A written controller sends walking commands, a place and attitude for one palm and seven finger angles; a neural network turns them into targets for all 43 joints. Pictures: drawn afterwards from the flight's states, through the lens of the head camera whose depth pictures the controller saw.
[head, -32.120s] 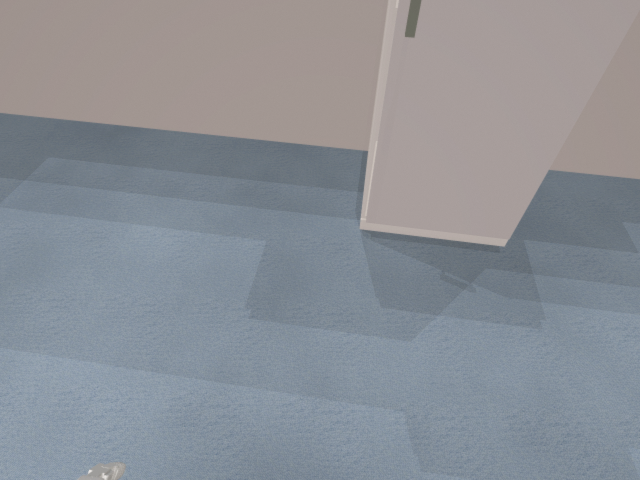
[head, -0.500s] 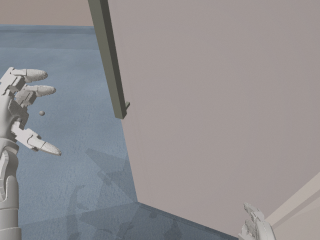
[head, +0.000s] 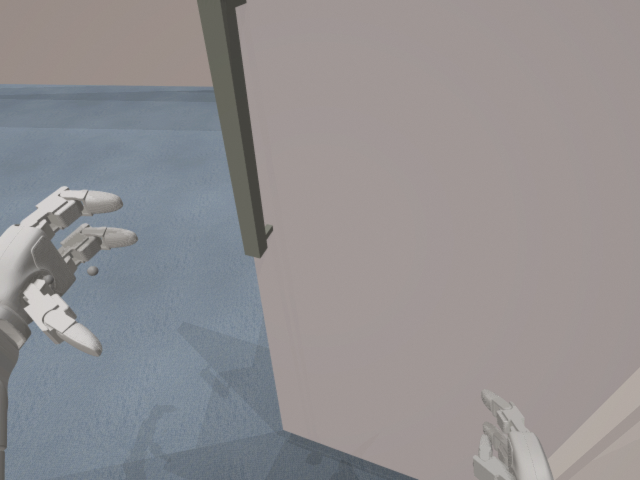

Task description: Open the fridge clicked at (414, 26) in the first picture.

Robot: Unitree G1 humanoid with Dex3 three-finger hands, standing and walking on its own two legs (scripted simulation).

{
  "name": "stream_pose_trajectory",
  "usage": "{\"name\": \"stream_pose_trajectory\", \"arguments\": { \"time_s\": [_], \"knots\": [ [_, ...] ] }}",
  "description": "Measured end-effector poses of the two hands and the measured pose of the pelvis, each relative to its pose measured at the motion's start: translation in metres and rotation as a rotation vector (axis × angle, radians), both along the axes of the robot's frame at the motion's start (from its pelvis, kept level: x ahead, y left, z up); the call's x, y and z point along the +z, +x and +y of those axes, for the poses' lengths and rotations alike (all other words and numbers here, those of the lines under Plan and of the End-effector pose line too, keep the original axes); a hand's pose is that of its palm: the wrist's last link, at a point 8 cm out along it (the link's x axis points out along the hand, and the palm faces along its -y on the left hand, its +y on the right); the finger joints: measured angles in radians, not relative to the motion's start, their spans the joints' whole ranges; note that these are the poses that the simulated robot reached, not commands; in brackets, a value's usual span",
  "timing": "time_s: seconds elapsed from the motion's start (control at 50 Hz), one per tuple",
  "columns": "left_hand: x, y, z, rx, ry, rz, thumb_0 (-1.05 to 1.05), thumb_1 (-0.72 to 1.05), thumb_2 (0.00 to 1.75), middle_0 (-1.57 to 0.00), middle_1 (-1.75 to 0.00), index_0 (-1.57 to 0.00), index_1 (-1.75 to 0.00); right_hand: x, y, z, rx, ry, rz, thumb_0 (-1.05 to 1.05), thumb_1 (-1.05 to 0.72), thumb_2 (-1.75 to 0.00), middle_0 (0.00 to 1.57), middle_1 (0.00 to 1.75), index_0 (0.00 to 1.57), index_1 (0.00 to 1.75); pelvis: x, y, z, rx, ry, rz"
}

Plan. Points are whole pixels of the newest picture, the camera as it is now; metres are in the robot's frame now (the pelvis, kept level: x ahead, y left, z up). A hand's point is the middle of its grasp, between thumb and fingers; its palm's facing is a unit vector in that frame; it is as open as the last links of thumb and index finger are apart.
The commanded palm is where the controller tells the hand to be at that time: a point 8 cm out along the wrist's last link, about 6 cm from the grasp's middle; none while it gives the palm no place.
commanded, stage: draw the hand back to the body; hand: left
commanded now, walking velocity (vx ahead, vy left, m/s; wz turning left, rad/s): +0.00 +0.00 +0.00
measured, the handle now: (248, 145) +0.43 +0.14 +0.25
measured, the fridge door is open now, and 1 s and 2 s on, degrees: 74 74 74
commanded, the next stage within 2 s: step back with the hand held close in 1.24 s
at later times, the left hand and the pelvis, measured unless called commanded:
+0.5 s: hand (72, 310) +0.22 +0.28 +0.17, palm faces +0.48 -0.83 -0.30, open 12.4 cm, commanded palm +0.17 +0.31 +0.19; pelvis +0.00 +0.01 +0.00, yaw +0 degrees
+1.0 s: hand (68, 341) +0.19 +0.27 +0.16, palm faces +0.49 -0.79 -0.36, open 7.8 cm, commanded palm +0.14 +0.30 +0.18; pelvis +0.00 +0.00 +0.01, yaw +0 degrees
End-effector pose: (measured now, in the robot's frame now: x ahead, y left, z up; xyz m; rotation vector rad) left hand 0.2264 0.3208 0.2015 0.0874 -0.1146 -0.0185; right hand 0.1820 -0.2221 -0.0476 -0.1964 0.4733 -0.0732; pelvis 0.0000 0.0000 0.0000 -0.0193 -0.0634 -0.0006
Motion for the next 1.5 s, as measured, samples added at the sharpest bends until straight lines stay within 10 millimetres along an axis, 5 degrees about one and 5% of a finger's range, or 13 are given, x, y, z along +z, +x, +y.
{"name": "stream_pose_trajectory", "arguments": {
  "time_s": [0.18, 0.3, 0.4, 0.6, 1.0, 1.5],
  "knots": [
    [-0.016, -0.016, -0.006, -0.004, 0.018, 0.041, -0.01, -0.52, 0.22, -0.25, -1.14, -0.25, -1.13, 0.011, 0.014, 0.02, 0.053, -0.006, -0.043, 0.02, -0.9, -0.9, 0.2, 0.3, 0.2, 0.3, 0.0, -0.003, 0.005, 0.011, -0.003, -0.015],
    [-0.008, -0.033, -0.001, 0.34, 0.184, -0.114, -0.01, -0.39, 0.28, -0.25, -1.06, -0.25, -1.05, 0.004, 0.004, 0.023, 0.075, -0.025, 0.009, 0.02, -0.9, -0.9, 0.2, 0.3, 0.2, 0.3, 0.002, -0.005, 0.007, 0.002, -0.005, -0.004],
    [-0.017, -0.048, -0.004, 0.462, 0.214, -0.138, -0.01, -0.24, 0.36, -0.24, -0.97, -0.24, -0.96, -0.015, -0.013, 0.018, 0.048, -0.04, 0.122, 0.02, -0.9, -0.9, 0.2, 0.3, 0.2, 0.3, 0.003, -0.004, 0.01, 0.001, 0.0, -0.002],
    [-0.015, -0.057, -0.006, 0.491, 0.289, -0.14, 0.0, 0.11, 0.53, -0.23, -0.76, -0.23, -0.76, -0.029, -0.028, 0.008, -0.019, -0.034, 0.203, 0.02, -0.9, -0.9, 0.2, 0.3, 0.2, 0.3, 0.004, 0.001, 0.011, -0.004, 0.007, -0.017],
    [-0.024, -0.084, -0.015, 0.525, 0.314, -0.07, 0.01, 0.78, 0.85, -0.21, -0.37, -0.21, -0.36, -0.015, 0.0, 0.001, -0.002, -0.036, 0.124, 0.02, -0.9, -0.9, 0.2, 0.3, 0.2, 0.3, 0.005, 0.003, -0.001, 0.001, 0.007, -0.03],
    [-0.011, -0.072, -0.02, 0.486, 0.367, -0.15, 0.02, 0.89, 0.9, -0.21, -0.31, -0.21, -0.3, -0.021, -0.017, -0.006, -0.025, -0.037, 0.192, 0.02, -0.9, -0.9, 0.2, 0.3, 0.2, 0.3, 0.005, -0.005, -0.003, -0.011, -0.002, 0.013]
  ]
}}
